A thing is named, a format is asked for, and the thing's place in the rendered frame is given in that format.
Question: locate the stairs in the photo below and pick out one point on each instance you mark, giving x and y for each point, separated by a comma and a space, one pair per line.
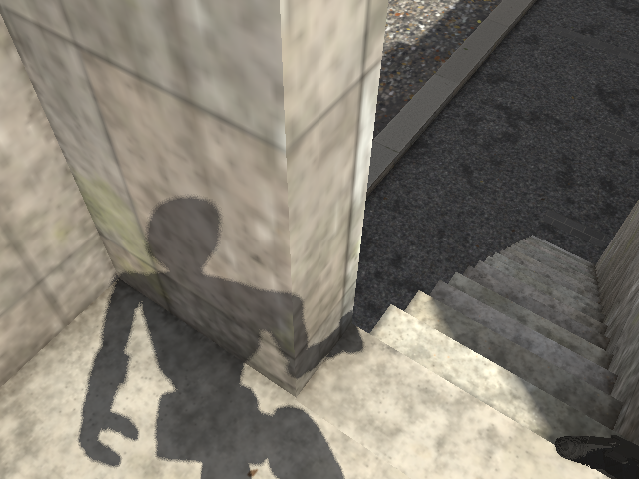
522, 332

